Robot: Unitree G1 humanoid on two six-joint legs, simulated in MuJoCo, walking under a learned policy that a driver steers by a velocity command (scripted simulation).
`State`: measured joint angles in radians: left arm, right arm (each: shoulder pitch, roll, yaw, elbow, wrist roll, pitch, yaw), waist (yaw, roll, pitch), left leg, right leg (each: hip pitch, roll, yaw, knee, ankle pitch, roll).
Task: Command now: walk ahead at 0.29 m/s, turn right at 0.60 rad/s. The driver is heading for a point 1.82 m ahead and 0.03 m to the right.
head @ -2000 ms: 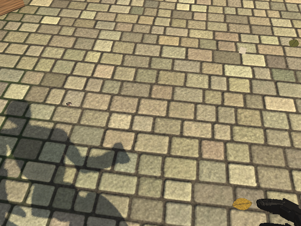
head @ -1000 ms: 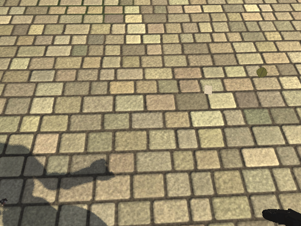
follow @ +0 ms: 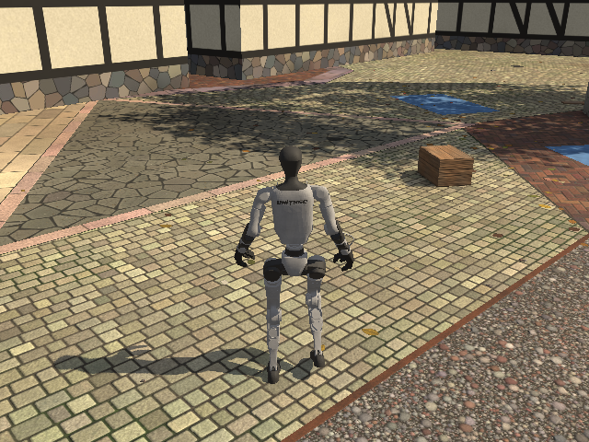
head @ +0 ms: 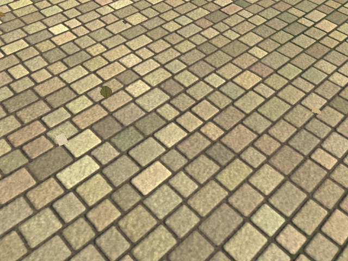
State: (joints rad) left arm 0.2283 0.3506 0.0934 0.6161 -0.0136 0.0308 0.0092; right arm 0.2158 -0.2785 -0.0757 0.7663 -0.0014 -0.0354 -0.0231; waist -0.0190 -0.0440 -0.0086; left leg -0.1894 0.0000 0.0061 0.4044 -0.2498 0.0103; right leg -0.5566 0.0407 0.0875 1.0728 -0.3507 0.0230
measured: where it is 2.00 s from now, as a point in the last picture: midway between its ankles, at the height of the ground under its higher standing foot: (234, 157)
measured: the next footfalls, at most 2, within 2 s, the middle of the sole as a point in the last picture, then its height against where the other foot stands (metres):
right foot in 0.30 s outside the picture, level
left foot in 0.84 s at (196, 238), level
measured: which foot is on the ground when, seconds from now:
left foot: down 0.00-0.32, up 0.34-0.82, down 0.84-1.00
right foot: up 0.00-0.28, down 0.30-0.86, up 0.88-1.00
